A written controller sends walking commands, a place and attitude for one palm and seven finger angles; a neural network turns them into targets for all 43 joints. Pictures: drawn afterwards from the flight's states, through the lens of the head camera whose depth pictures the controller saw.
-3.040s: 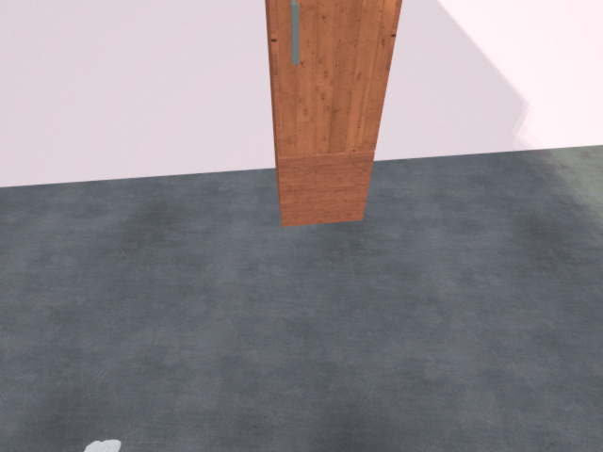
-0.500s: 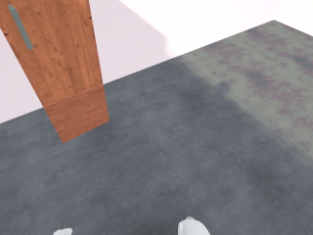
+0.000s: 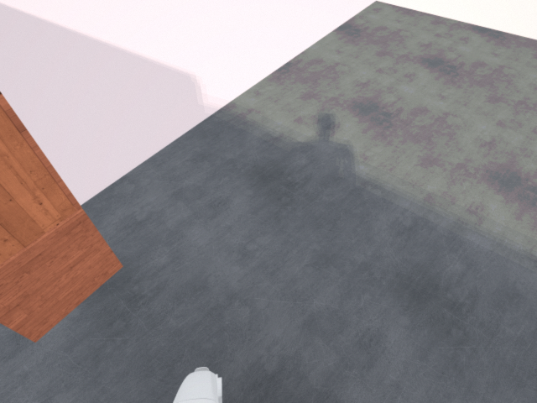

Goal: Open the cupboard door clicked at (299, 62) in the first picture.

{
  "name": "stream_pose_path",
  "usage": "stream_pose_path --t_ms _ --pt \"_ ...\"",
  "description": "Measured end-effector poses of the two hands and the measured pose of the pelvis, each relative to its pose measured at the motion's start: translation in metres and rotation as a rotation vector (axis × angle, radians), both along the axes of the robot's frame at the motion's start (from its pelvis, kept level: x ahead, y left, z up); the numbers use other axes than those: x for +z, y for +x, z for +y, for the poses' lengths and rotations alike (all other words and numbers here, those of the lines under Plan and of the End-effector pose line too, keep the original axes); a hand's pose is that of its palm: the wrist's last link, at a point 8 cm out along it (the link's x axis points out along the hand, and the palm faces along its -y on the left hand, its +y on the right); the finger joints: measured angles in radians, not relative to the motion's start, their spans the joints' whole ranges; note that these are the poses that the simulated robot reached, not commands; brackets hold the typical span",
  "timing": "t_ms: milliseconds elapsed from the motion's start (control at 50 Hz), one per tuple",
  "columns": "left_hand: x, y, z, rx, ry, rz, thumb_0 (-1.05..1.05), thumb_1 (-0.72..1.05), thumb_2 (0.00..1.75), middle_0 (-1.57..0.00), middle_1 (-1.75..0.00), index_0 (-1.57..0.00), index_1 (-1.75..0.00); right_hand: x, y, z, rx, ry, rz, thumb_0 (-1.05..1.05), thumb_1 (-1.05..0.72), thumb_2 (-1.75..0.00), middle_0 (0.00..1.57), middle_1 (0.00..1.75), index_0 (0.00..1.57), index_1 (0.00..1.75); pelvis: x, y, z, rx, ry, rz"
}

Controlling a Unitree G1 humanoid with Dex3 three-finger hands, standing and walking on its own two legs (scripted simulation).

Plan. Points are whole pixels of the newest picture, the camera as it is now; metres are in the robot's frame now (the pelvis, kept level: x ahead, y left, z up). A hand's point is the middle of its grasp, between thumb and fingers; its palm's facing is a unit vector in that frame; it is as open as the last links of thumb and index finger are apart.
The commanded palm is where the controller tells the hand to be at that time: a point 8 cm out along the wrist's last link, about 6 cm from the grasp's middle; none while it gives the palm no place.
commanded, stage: walk to a spot facing it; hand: left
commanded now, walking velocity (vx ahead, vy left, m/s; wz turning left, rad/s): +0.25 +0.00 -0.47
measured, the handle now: out of the picture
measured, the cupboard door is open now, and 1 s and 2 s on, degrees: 0 0 0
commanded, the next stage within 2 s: turn to face it in 0.16 s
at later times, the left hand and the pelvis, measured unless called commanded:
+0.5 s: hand (151, 360) +0.22 +0.23 -0.17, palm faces -0.12 -0.98 -0.17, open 7.4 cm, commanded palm none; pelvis +0.14 +0.05 +0.01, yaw -9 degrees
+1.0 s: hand (120, 373) +0.20 +0.29 -0.19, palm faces +0.18 -0.95 -0.24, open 7.3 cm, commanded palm none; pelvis +0.15 +0.07 -0.02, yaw +8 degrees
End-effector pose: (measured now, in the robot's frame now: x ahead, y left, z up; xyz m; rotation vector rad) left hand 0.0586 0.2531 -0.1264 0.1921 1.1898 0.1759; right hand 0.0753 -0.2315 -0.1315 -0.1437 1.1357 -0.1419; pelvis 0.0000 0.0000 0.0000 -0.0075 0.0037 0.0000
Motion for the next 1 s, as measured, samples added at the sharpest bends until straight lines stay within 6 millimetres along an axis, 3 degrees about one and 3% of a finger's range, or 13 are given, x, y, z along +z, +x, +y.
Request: stream_pose_path --t_ms 160,220,260,360,520,580,640,680,740,840,940,1000 --pt "-0.007 -0.004 0.034 0.068 -0.010 0.112 0.00 0.92 0.90 -0.20 -0.30 -0.20 -0.30 0.024 0.123 0.031 0.074 -0.022 -0.162 0.01 -0.91 -0.90 0.20 0.30 0.19 0.30 0.000 0.058 0.029 -0.059 -0.009 0.006" --pt "-0.021 0.002 0.047 0.071 -0.030 0.175 0.00 0.91 0.90 -0.20 -0.30 -0.20 -0.30 0.026 0.153 0.042 0.070 -0.054 -0.216 0.01 -0.91 -0.90 0.20 0.30 0.20 0.30 -0.008 0.080 0.044 -0.100 -0.012 0.006" --pt "-0.025 0.014 0.052 0.041 -0.040 0.215 0.00 0.91 0.90 -0.20 -0.30 -0.20 -0.30 0.029 0.158 0.046 0.047 -0.065 -0.226 0.01 -0.91 -0.90 0.20 0.30 0.20 0.30 -0.009 0.091 0.050 -0.142 -0.004 -0.005" --pt "-0.022 0.070 0.054 -0.060 -0.057 0.215 0.00 0.91 0.90 -0.19 -0.30 -0.20 -0.30 0.031 0.129 0.048 -0.060 -0.079 -0.135 0.01 -0.90 -0.90 0.20 0.30 0.20 0.30 0.002 0.114 0.057 -0.188 -0.015 -0.010" --pt "-0.013 0.170 0.020 -0.142 -0.068 0.059 0.00 0.91 0.90 -0.19 -0.30 -0.20 -0.30 0.008 0.038 0.046 -0.198 -0.044 0.190 0.00 -0.93 -0.90 0.20 0.30 0.20 0.30 0.006 0.141 0.051 -0.140 -0.009 -0.004" --pt "-0.011 0.197 0.003 -0.143 -0.063 -0.004 0.00 0.91 0.90 -0.19 -0.30 -0.20 -0.30 -0.004 0.010 0.044 -0.219 -0.006 0.300 0.00 -0.92 -0.90 0.20 0.30 0.20 0.30 0.001 0.148 0.041 -0.114 0.011 -0.002" --pt "-0.006 0.212 -0.009 -0.136 -0.051 -0.050 0.00 0.91 0.90 -0.19 -0.30 -0.20 -0.30 -0.014 -0.002 0.042 -0.220 0.030 0.370 0.01 -0.92 -0.90 0.20 0.30 0.19 0.30 -0.003 0.151 0.033 -0.081 0.008 -0.001" --pt "-0.002 0.213 -0.011 -0.116 -0.049 -0.073 0.00 0.91 0.90 -0.20 -0.30 -0.20 -0.30 -0.015 0.002 0.040 -0.202 0.040 0.392 0.01 -0.92 -0.90 0.20 0.30 0.19 0.30 -0.002 0.152 0.032 -0.050 0.014 -0.002" --pt "0.001 0.205 -0.007 -0.076 -0.042 -0.078 0.00 0.90 0.90 -0.20 -0.30 -0.20 -0.30 -0.015 0.022 0.037 -0.160 0.041 0.371 0.01 -0.91 -0.90 0.20 0.30 0.19 0.30 0.000 0.152 0.032 -0.007 0.018 -0.009" --pt "-0.007 0.180 0.020 0.012 -0.026 -0.051 -0.01 0.91 0.90 -0.20 -0.30 -0.21 -0.30 -0.013 0.082 0.036 -0.059 0.008 0.258 0.01 -0.91 -0.90 0.20 0.30 0.19 0.30 -0.004 0.151 0.042 0.060 0.017 -0.012" --pt "-0.032 0.145 0.063 0.116 -0.025 -0.002 0.00 0.91 0.90 -0.20 -0.30 -0.21 -0.30 -0.012 0.150 0.044 0.062 -0.068 0.107 0.01 -0.91 -0.90 0.20 0.30 0.19 0.30 -0.022 0.151 0.063 0.122 -0.006 -0.004" --pt "-0.034 0.125 0.081 0.158 -0.006 0.051 0.00 0.91 0.90 -0.20 -0.30 -0.20 -0.30 -0.002 0.176 0.049 0.111 -0.097 0.041 0.01 -0.91 -0.90 0.20 0.30 0.19 0.30 -0.020 0.148 0.068 0.137 -0.007 0.004"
